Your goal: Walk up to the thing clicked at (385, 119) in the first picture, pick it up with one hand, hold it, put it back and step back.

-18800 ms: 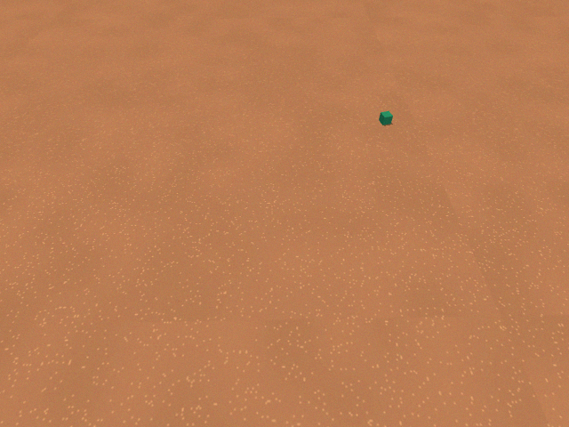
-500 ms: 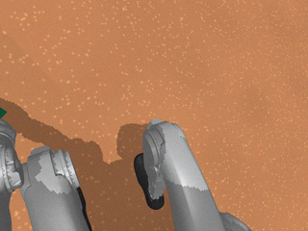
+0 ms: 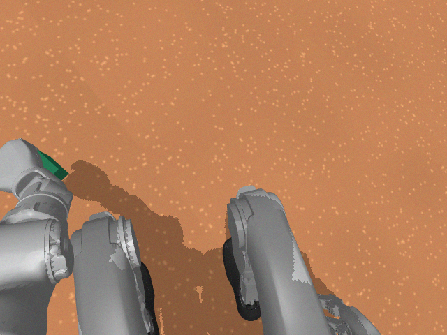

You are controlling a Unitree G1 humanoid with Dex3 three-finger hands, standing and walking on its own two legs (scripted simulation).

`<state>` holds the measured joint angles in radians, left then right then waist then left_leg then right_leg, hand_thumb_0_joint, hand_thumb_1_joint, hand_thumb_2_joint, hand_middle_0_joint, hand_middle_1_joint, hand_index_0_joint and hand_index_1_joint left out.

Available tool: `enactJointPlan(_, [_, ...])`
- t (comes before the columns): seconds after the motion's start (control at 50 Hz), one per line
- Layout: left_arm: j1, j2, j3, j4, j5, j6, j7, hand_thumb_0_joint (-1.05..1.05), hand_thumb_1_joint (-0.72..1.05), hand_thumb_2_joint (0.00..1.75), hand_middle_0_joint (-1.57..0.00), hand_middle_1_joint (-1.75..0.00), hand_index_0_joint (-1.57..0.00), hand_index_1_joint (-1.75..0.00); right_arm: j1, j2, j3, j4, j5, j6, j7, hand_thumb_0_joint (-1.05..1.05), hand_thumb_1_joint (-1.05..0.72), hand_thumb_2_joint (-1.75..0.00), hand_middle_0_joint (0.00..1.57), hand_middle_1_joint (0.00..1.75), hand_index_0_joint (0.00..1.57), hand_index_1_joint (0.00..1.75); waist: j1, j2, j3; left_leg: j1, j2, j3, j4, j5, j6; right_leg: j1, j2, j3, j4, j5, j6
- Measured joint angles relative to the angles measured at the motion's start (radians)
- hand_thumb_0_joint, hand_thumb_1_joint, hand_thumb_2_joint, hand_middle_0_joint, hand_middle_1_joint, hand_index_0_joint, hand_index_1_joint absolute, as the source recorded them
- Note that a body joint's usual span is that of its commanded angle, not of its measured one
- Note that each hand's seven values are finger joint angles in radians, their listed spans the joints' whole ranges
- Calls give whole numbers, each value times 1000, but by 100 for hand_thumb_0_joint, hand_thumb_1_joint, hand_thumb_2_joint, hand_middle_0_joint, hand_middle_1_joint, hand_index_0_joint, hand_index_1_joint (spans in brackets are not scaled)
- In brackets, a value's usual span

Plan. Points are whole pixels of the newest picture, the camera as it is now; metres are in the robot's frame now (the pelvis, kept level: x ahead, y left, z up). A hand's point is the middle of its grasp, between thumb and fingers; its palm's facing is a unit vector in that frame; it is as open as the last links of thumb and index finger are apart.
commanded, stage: lift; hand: left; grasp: from above
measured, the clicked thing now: (43, 172) +0.43 +0.30 -0.22
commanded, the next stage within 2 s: hold in 1.62 s
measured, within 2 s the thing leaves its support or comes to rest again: neither
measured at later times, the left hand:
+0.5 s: hand out of the picture +0.37 +0.29 -0.04, palm faces -0.26 -0.32 -0.91, open 8.1 cm
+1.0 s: hand out of the picture +0.35 +0.27 +0.18, palm faces -0.28 -0.34 -0.90, open 8.0 cm
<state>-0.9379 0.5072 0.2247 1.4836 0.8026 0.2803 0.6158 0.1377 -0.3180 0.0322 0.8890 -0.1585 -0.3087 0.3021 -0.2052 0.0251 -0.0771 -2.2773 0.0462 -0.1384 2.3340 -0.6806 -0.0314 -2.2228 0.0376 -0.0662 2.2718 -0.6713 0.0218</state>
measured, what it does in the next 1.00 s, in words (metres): rises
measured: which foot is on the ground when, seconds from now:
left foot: down 0.00-1.00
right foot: down 0.00-1.00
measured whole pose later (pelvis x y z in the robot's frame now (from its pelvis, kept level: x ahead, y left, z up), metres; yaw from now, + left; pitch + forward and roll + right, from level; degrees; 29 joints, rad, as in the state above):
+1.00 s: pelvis +0.04 +0.00 +0.28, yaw +6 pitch +24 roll -2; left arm -0.48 0.27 -0.12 0.88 0.67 0.60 0.34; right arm 0.15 -0.23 0.00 0.84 0.04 -0.13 -0.04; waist -0.08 0.05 -0.21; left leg -1.25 0.06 -0.04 1.38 -0.55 -0.04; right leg -1.21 0.02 -0.03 1.36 -0.56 -0.01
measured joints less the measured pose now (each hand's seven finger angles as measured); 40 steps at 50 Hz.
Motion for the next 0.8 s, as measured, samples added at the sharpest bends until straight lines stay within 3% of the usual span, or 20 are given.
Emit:
enactJointPlan(0.14, [-9,-22,-14,-23,-30,51,-59,7,34,12,-123,-20,-93,-17,13,20,-30,14,27,35,-16,0,-91,-90,20,30,20,30,16,25,-47,36,2,20,-38,-5,7,33,-3,15,-31,-9,3])
enactJointPlan(0.36, [158,-79,-109,-256,-23,66,-196,8,34,13,-126,-18,-94,-15,26,26,-48,-29,82,97,-71,0,-91,-91,20,30,20,30,65,58,-111,142,3,41,-148,12,12,136,-9,28,-132,2,2])
enactJointPlan(0.54, [296,-145,-181,-436,-84,162,-214,8,35,12,-127,-17,-94,-14,-3,43,-42,-62,124,125,-177,0,-91,-90,20,30,20,30,101,45,-158,316,7,56,-340,41,2,300,-13,30,-311,29,-14])
enactJointPlan(0.8, [406,-199,-288,-605,-119,272,-252,8,34,12,-128,-17,-94,-15,-35,50,-38,-74,170,164,-294,0,-91,-91,20,30,20,30,118,29,-146,681,15,77,-658,80,-4,657,-14,34,-621,65,-26])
